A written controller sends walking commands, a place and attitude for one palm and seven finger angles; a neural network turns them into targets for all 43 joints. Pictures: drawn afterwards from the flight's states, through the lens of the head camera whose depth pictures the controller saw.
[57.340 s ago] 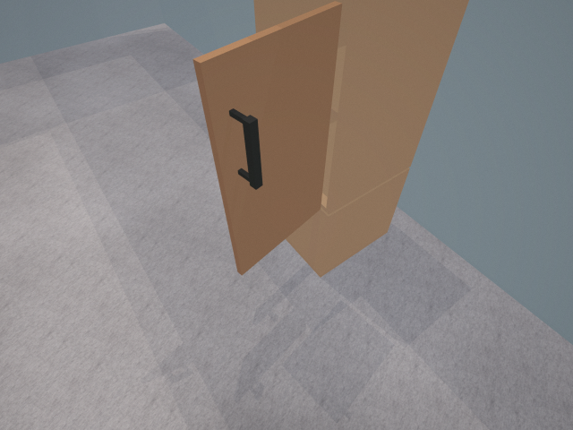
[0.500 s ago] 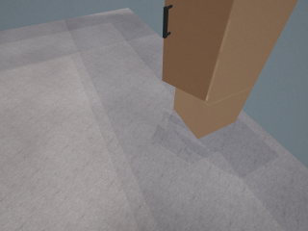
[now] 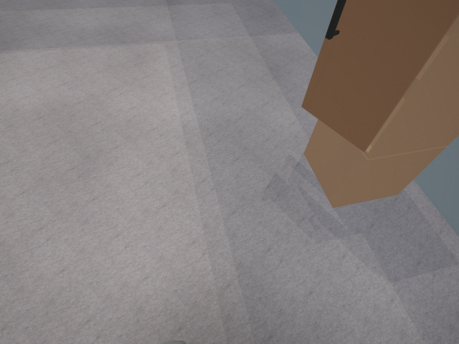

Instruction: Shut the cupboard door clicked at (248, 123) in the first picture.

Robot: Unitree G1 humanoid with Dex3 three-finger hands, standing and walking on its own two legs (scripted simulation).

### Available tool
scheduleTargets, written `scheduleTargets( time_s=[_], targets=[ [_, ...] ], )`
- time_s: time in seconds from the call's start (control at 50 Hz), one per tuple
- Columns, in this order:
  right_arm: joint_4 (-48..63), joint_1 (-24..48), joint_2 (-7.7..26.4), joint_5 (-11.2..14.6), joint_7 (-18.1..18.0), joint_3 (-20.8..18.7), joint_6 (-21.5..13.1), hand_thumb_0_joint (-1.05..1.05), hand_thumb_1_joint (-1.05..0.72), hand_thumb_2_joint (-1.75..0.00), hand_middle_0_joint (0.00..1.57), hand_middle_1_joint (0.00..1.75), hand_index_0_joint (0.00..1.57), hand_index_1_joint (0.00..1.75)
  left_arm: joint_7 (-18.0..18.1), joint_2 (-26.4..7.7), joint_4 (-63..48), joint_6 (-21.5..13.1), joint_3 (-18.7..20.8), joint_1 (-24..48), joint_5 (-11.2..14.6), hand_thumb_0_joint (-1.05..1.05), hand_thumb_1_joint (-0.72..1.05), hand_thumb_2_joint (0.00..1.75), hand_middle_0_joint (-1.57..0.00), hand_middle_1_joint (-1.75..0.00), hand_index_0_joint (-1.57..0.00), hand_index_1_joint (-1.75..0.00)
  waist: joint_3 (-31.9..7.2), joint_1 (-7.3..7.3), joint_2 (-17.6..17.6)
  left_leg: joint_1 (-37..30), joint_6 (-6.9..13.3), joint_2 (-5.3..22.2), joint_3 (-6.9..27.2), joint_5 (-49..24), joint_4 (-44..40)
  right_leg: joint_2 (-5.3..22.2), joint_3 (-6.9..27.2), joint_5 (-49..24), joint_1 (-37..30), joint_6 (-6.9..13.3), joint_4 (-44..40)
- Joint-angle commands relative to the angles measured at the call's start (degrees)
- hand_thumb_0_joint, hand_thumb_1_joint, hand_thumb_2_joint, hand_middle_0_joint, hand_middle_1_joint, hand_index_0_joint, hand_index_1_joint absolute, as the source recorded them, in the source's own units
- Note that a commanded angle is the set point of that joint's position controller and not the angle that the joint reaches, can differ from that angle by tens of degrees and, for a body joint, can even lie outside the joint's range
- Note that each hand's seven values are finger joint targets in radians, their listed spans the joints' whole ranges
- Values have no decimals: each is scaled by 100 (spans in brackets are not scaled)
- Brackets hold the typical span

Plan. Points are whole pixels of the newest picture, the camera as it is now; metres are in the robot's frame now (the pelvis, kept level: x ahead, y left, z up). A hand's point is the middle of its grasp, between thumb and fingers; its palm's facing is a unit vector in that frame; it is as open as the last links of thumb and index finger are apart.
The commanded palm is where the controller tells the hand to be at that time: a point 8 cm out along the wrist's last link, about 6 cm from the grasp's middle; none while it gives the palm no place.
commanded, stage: walk to a spot facing it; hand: left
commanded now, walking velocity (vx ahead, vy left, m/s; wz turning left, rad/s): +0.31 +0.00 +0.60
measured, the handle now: (340, 12) +1.03 -0.34 +0.09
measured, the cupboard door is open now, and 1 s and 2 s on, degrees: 25 25 25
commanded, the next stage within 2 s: turn to face it in 0.96 s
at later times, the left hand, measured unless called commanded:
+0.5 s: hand (130, 309) +0.20 +0.19 -0.13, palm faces +0.21 -0.95 -0.25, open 7.4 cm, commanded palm none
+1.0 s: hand (130, 330) +0.17 +0.19 -0.17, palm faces +0.56 -0.81 -0.21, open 7.4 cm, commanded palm none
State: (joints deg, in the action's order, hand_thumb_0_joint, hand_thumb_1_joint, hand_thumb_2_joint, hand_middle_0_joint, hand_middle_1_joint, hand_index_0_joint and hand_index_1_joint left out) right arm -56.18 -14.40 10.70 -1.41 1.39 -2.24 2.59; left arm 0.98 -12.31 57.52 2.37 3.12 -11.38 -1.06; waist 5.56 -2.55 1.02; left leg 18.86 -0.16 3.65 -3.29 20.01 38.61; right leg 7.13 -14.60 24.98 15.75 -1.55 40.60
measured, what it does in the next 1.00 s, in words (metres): walks ahead, turning left: right foot, then left foot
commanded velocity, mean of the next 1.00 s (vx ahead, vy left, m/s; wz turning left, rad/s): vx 0.32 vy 0.00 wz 0.49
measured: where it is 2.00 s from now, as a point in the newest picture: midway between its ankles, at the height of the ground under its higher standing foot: (177, 254)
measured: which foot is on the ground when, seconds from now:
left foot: down 0.00-0.44, up 0.46-0.92, down 0.94-1.00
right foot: up 0.00-0.42, down 0.44-0.92, up 0.94-1.00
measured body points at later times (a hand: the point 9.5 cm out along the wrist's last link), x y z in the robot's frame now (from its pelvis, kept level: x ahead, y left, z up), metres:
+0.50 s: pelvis +0.13 -0.02 +0.01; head +0.17 -0.04 +0.46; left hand +0.19 +0.24 -0.11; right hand +0.16 -0.27 -0.15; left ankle +0.02 +0.09 -0.67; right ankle +0.16 -0.11 -0.72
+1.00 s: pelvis +0.33 +0.08 -0.01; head +0.38 +0.11 +0.44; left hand +0.14 +0.24 -0.15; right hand +0.58 -0.06 -0.14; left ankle +0.35 +0.14 -0.72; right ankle +0.24 -0.11 -0.61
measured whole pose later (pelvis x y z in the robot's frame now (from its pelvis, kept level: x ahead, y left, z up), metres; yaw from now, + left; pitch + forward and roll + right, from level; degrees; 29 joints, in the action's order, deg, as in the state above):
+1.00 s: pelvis +0.33 +0.08 -0.01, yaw +31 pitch +0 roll +0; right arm -49.5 -4.0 13.2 -1.5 1.6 -1.6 -2.6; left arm 0.3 -10.1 60.1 -0.8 2.4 -24.1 -0.4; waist 8.2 1.3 -0.1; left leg 24.0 8.6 -3.6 -7.4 16.1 39.5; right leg 6.1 -7.5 26.8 15.2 -2.0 71.7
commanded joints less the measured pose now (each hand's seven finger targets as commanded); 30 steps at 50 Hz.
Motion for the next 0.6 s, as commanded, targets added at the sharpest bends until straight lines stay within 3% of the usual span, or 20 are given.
scheduleTargets(
  time_s=[0.0, 0.02, 0.04, 0.06, 0.08, 0.14, 0.24, 0.3, 0.32, 0.36, 0.38, 0.4, 0.42, 0.44, 0.46, 0.48, 0.5, 0.52, 0.54, 0.58],
  targets=[
    [200, -1018, 1673, -117, -169, -415, -116, 0, -90, -90, 20, 30, 20, 30, -134, -547, -1107, -169, 220, 866, -60, 0, 90, 90, -20, -30, -20, -30, -85, -294, -1218, -432, 1199, 1879, 3550, 2715, -3204, -66, 1341, 420, 2338, 8, 2322],
    [268, -703, 1457, -112, -212, -354, -195, 0, -90, -90, 20, 30, 20, 30, -149, -498, -964, -187, 266, 786, -107, 0, 90, 90, -20, -30, -20, -30, -141, -147, -1362, -302, 921, 1385, 3319, 2383, -2998, -175, 1339, 44, 2300, -31, 2581],
    [309, -466, 1243, -85, -242, -272, -271, 0, -90, -90, 20, 30, 20, 30, -179, -565, -862, -219, 281, 607, -100, 0, 90, 90, -20, -30, -20, -30, -231, 8, -1259, -273, 778, 1192, 2950, 1885, -2893, -167, 1457, -393, 2219, -51, 2729],
    [343, -398, 1158, -64, -265, -242, -332, 0, -90, -90, 20, 30, 20, 30, -198, -571, -779, -245, 289, 403, -88, 0, 90, 90, -20, -30, -20, -30, -279, 73, -1023, -490, 724, 1039, 2618, 1358, -2830, -164, 1492, -683, 2266, -94, 2705],
    [337, -471, 1110, -47, -283, -233, -381, 0, -90, -90, 20, 30, 20, 30, -212, -544, -745, -277, 276, 340, -76, 0, 90, 90, -20, -30, -20, -30, -387, 69, -749, -746, 786, 948, 2494, 925, -2735, -187, 1476, -805, 2271, -144, 2568],
    [224, -744, 1077, -21, -308, -240, -446, 0, -90, -90, 20, 30, 20, 30, -234, -469, -763, -330, 228, 354, -65, 0, 90, 90, -20, -30, -20, -30, -620, 13, -524, -1333, 1008, 829, 2330, 349, -2624, -267, 1420, -903, 2297, -213, 1946],
    [90, -988, 982, -35, -291, -242, -463, 0, -90, -90, 20, 30, 20, 30, -253, -394, -998, -373, 177, 757, -72, 0, 90, 90, -20, -30, -20, -30, -308, -121, -835, -1386, 1186, 779, 2357, 241, -2689, -341, 1338, -863, 2150, -244, 772],
    [90, -939, 1011, -52, -273, -265, -455, 0, -90, -90, 20, 30, 20, 30, -257, -359, -1068, -403, 149, 852, -58, 0, 90, 90, -20, -30, -20, -30, -306, -118, -946, -1206, 1177, 717, 2296, -78, -2505, -484, 1221, -745, 1531, -209, -66],
    [96, -887, 1018, -52, -267, -262, -449, 0, -90, -90, 20, 30, 20, 30, -253, -366, -1048, -412, 150, 768, -50, 0, 90, 90, -20, -30, -20, -30, -299, -61, -972, -1031, 1156, 696, 2285, -190, -2418, -548, 1190, -742, 1200, -184, -305],
    [114, -640, 969, -25, -263, -246, -444, 0, -90, -90, 20, 30, 20, 30, -246, -427, -825, -449, 192, 133, -47, 0, 90, 90, -20, -30, -20, -30, -495, 273, -754, -479, 968, 469, 2001, -425, -1883, -741, 1075, -1249, -130, -136, -1164],
    [150, -532, 877, 21, -249, -242, -466, 0, -90, -90, 20, 30, 20, 30, -214, -589, -643, -491, 266, -371, -54, 0, 90, 90, -20, -30, -20, -30, -613, 516, -409, 322, 782, 162, 1722, -182, -1317, -547, 1334, -1338, -1341, -69, -1624],
    [233, -511, 578, 93, -205, -183, -505, 0, -90, -90, 20, 30, 20, 30, -145, -1130, -437, -566, 390, -1155, -108, 0, 90, 90, -20, -30, -20, -30, -1020, 861, 780, 1502, 504, -410, 1110, 531, 87, 615, 2656, -155, -2743, 258, -2182],
    [456, -475, 402, 80, -206, -154, -539, 0, -90, -90, 20, 30, 20, 30, -91, -1556, -358, -549, 485, -1647, -125, 0, 90, 90, -20, -30, -20, -30, -1188, 976, 1847, 2233, 304, -881, 513, 1566, 1851, 1998, 4691, 925, -2899, 792, -2973],
    [474, -325, 688, 2, -160, -242, -486, 0, -90, -90, 20, 30, 20, 30, -48, -1412, -371, -502, 433, -1427, -58, 0, 90, 90, -20, -30, -20, -30, -587, 775, 1201, 2399, 325, -498, 769, 1298, 2748, 2115, 4703, 1611, -2142, 908, -3208],
    [375, -306, 646, -29, -143, -257, -477, 0, -90, -90, 20, 30, 20, 30, -15, -1023, -470, -562, 391, -966, -69, 0, 90, 90, -20, -30, -20, -30, -280, 560, 1053, 2550, 311, -216, 899, 562, 3107, 1860, 4337, 1455, -1721, 849, -3230],
    [318, -194, 573, -36, -117, -232, -477, 0, -90, -90, 20, 30, 20, 30, -4, -780, -505, -588, 316, -719, -75, 0, 90, 90, -20, -30, -20, -30, -106, 428, 914, 2458, 251, -63, 819, 141, 3267, 1681, 3786, 836, -1346, 821, -3143],
    [267, -156, 504, -39, -76, -222, -438, 0, -90, -90, 20, 30, 20, 30, -10, -543, -536, -620, 232, -556, -67, 0, 90, 90, -20, -30, -20, -30, -43, 286, 537, 2212, 184, 41, 755, -179, 3268, 1429, 2973, -10, -1036, 758, -3045],
    [224, -161, 392, -34, -36, -197, -396, 0, -90, -90, 20, 30, 20, 30, -25, -387, -531, -669, 187, -531, -59, 0, 90, 90, -20, -30, -20, -30, -29, 213, 436, 2037, 139, 54, 653, -414, 3204, 1218, 2266, -916, -916, 684, -2967],
    [210, -172, 280, -17, -5, -181, -380, 0, -90, -90, 20, 30, 20, 30, -24, -320, -448, -714, 177, -690, -59, 0, 90, 90, -20, -30, -20, -30, -183, 198, 371, 1989, 123, 15, 550, -546, 3106, 1063, 1816, -1814, -1098, 627, -2835],
    [302, 35, 223, -12, 28, -156, -322, 0, -90, -90, 20, 30, 20, 30, -18, -282, -316, -779, 142, -973, -60, 0, 90, 90, -20, -30, -20, -30, -161, 211, 555, 2122, 46, 18, 340, -679, 2944, 990, 1232, -3364, -1323, 564, -2681]
  ],
)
